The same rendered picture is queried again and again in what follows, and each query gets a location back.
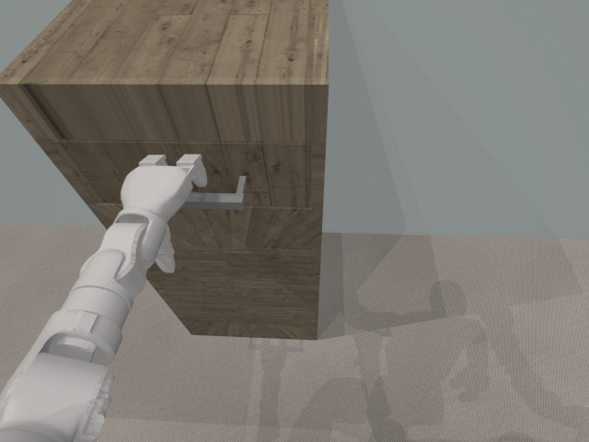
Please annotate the left robot hand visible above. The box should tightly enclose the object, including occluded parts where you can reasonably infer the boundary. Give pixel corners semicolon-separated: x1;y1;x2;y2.
121;155;207;273

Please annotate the cabinet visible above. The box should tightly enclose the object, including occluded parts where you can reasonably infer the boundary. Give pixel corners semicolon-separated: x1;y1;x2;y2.
0;0;329;341

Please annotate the handle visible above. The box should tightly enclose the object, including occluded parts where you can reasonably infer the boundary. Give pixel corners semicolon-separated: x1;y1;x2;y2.
120;176;247;210

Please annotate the robot left upper arm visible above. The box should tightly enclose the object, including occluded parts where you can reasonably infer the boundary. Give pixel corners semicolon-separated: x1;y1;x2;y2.
0;352;115;442

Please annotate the drawer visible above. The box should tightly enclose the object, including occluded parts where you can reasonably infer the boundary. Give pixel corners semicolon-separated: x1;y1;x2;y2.
52;139;312;207

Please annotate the robot left forearm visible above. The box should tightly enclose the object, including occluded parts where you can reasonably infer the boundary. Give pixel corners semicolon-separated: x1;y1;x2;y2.
0;208;167;420

